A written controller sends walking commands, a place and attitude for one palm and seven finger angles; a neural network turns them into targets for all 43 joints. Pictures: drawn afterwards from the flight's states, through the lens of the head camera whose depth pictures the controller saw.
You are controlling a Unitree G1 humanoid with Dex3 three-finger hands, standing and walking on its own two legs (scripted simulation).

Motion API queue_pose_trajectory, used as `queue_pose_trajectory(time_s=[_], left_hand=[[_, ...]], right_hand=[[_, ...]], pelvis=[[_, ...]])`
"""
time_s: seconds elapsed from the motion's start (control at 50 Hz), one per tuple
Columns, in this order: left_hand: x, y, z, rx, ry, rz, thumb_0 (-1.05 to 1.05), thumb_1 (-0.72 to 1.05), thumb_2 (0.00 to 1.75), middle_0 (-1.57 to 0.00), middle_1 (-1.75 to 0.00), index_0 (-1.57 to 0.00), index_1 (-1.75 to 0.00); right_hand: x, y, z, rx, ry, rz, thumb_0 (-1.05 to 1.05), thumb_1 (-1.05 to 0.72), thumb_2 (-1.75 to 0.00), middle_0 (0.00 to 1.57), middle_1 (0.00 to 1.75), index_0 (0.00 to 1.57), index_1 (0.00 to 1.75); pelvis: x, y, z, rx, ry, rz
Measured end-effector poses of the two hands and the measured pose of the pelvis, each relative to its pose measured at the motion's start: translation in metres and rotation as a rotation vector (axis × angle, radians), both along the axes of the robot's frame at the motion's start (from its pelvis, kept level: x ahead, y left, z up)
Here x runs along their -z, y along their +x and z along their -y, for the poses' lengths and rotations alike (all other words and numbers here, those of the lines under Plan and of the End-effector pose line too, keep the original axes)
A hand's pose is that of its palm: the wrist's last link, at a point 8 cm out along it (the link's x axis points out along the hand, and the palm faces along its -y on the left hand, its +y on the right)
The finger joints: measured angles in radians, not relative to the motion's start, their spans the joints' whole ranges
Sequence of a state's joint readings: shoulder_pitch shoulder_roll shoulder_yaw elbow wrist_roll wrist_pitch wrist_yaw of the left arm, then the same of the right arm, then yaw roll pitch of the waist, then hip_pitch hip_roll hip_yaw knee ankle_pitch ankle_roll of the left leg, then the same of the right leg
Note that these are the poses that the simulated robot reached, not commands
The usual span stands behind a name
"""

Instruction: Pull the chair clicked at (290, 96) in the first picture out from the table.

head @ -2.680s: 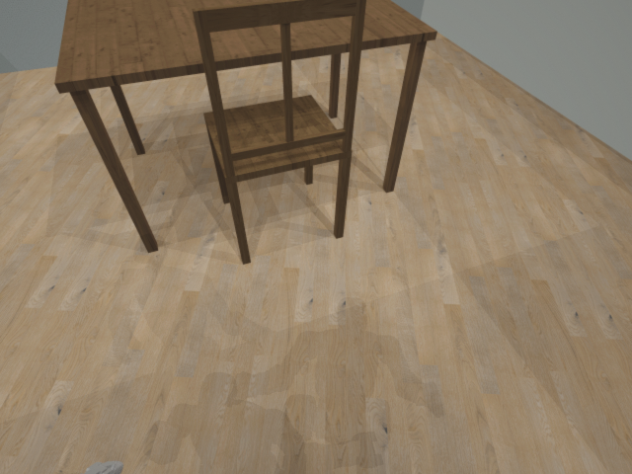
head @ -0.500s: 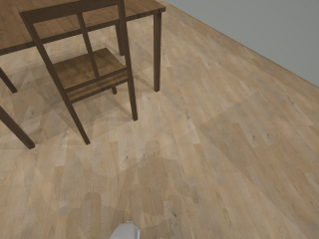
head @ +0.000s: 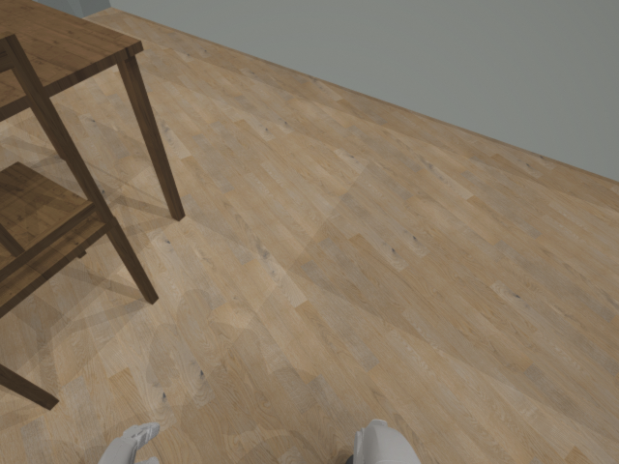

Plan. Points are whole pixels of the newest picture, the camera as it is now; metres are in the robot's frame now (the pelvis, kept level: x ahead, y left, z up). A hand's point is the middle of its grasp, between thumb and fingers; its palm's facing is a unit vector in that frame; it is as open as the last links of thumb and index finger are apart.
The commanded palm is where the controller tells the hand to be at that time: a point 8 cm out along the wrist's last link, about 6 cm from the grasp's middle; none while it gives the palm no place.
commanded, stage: walk to a spot facing it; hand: left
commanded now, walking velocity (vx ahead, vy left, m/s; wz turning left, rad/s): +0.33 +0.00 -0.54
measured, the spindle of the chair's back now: out of the picture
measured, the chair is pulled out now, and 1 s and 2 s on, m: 0.00 0.00 0.00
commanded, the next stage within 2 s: turn to face it in 0.92 s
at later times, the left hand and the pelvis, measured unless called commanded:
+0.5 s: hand (214, 358) +0.31 +0.17 -0.17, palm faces -0.15 -0.96 -0.22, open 7.2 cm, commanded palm none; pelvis +0.22 -0.03 -0.01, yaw -13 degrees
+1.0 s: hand (279, 252) +0.54 +0.07 -0.18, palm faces -0.48 -0.86 -0.15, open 7.4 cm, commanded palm none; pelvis +0.38 -0.04 -0.01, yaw -30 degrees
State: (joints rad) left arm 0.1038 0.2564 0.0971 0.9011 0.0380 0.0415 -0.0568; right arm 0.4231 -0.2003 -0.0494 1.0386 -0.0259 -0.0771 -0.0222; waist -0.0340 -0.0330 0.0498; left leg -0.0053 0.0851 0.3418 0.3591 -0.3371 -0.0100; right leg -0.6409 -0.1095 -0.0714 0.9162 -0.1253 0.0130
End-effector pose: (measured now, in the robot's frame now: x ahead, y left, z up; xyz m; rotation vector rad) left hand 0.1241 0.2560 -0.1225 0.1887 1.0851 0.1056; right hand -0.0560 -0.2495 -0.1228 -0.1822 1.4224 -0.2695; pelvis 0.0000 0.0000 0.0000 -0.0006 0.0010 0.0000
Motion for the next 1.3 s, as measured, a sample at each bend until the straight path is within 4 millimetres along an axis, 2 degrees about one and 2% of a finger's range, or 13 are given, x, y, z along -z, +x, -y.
queue_pose_trajectory(time_s=[0.12, 0.16, 0.2, 0.32, 0.44, 0.54, 0.6, 0.68, 0.82, 0.96, 1.06, 1.14, 1.3], left_hand=[[0.010, 0.122, 0.057, 0.172, -0.029, 0.059, 0.01, 0.91, 0.90, -0.19, -0.30, -0.19, -0.30], [0.018, 0.154, 0.076, 0.205, -0.034, 0.097, 0.00, 0.91, 0.90, -0.19, -0.30, -0.20, -0.30], [0.023, 0.170, 0.089, 0.211, -0.041, 0.107, 0.00, 0.91, 0.90, -0.20, -0.30, -0.20, -0.30], [0.020, 0.166, 0.093, 0.200, -0.022, -0.033, 0.00, 0.91, 0.90, -0.20, -0.30, -0.20, -0.30], [0.013, 0.178, 0.058, 0.153, 0.029, -0.097, -0.01, 0.94, 0.90, -0.20, -0.30, -0.21, -0.30], [0.024, 0.191, 0.029, 0.103, 0.022, -0.155, -0.01, 0.93, 0.90, -0.20, -0.30, -0.20, -0.30], [0.037, 0.205, 0.016, 0.104, 0.017, -0.212, 0.00, 0.92, 0.90, -0.20, -0.30, -0.20, -0.30], [0.034, 0.240, 0.016, 0.163, 0.005, -0.266, 0.01, 0.92, 0.90, -0.20, -0.30, -0.20, -0.30], [0.026, 0.324, 0.049, 0.262, -0.029, -0.246, 0.01, 0.91, 0.90, -0.20, -0.30, -0.20, -0.30], [0.028, 0.412, 0.113, 0.417, -0.026, -0.205, 0.01, 0.91, 0.90, -0.20, -0.30, -0.20, -0.30], [0.033, 0.479, 0.173, 0.546, 0.009, -0.099, 0.01, 0.91, 0.90, -0.20, -0.30, -0.20, -0.30], [0.025, 0.508, 0.202, 0.570, 0.027, -0.010, 0.00, 0.91, 0.90, -0.20, -0.30, -0.20, -0.30], [0.010, 0.516, 0.224, 0.539, -0.009, 0.008, 0.00, 0.91, 0.90, -0.20, -0.30, -0.20, -0.30]], right_hand=[[0.010, -0.020, -0.007, 0.146, 0.049, -0.179, 0.00, -0.92, -0.90, 0.20, 0.30, 0.20, 0.30], [0.019, -0.013, -0.005, 0.183, 0.076, -0.216, 0.00, -0.91, -0.90, 0.20, 0.30, 0.20, 0.30], [0.027, 0.007, -0.001, 0.204, 0.086, -0.213, 0.00, -0.91, -0.90, 0.20, 0.30, 0.20, 0.30], [0.028, 0.140, 0.019, 0.181, 0.062, 0.050, 0.01, -0.91, -0.90, 0.20, 0.30, 0.20, 0.30], [0.011, 0.271, 0.024, 0.108, 0.049, 0.295, 0.00, -0.91, -0.90, 0.20, 0.30, 0.20, 0.30], [-0.002, 0.356, 0.018, 0.047, 0.015, 0.394, 0.00, -0.91, -0.90, 0.20, 0.30, 0.20, 0.30], [-0.005, 0.388, 0.013, 0.041, -0.027, 0.439, 0.00, -0.91, -0.90, 0.20, 0.30, 0.20, 0.30], [-0.013, 0.388, 0.005, 0.115, -0.046, 0.412, 0.00, -0.91, -0.90, 0.20, 0.30, 0.20, 0.30], [-0.012, 0.344, -0.002, 0.297, -0.062, 0.214, -0.01, -0.94, -0.90, 0.21, 0.30, 0.21, 0.30], [0.004, 0.297, -0.014, 0.474, -0.003, 0.028, 0.00, -0.92, -0.90, 0.20, 0.30, 0.20, 0.30], [0.032, 0.278, -0.014, 0.595, 0.070, -0.051, 0.00, -0.92, -0.90, 0.20, 0.30, 0.20, 0.30], [0.044, 0.292, 0.000, 0.616, 0.098, -0.062, 0.00, -0.91, -0.90, 0.20, 0.30, 0.20, 0.30], [0.034, 0.371, 0.031, 0.537, 0.097, 0.097, 0.00, -0.91, -0.90, 0.20, 0.30, 0.20, 0.30]], pelvis=[[0.016, 0.061, 0.017, 0.071, -0.007, -0.005], [0.027, 0.084, 0.030, 0.086, 0.002, -0.002], [0.030, 0.100, 0.037, 0.105, -0.002, 0.006], [0.013, 0.144, 0.041, 0.165, -0.013, 0.012], [0.005, 0.191, 0.033, 0.207, -0.020, -0.002], [0.009, 0.239, 0.018, 0.233, -0.036, 0.001], [0.016, 0.266, 0.008, 0.273, -0.030, 0.008], [0.007, 0.297, 0.004, 0.331, -0.028, 0.014], [-0.005, 0.342, 0.010, 0.411, -0.036, 0.002], [0.002, 0.374, 0.034, 0.497, -0.021, -0.001], [0.022, 0.394, 0.067, 0.550, 0.000, 0.001], [0.025, 0.403, 0.081, 0.558, -0.008, 0.008], [0.010, 0.423, 0.092, 0.501, -0.015, 0.011]])
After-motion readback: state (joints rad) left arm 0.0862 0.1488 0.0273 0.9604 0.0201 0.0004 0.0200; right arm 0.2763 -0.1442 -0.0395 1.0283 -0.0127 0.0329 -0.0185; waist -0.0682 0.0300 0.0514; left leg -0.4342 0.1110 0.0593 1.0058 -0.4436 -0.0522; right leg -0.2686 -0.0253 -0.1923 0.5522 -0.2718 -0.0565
